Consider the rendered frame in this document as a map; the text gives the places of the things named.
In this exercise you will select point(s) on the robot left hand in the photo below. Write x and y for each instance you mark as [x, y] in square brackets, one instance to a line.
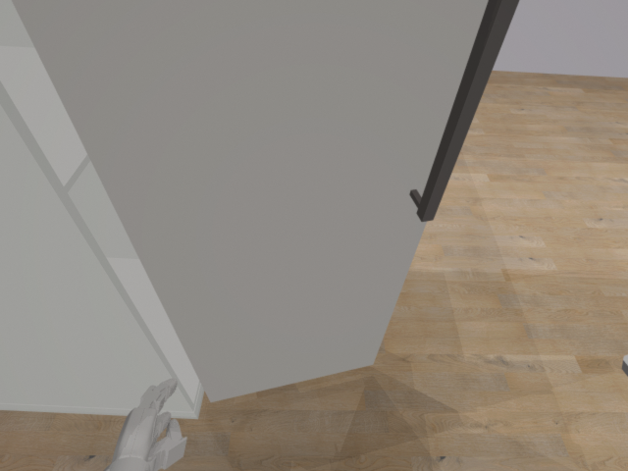
[142, 427]

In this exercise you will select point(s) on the fridge door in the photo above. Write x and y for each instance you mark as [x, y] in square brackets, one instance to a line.
[260, 156]

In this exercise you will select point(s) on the handle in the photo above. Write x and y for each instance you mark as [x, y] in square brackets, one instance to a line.
[492, 31]

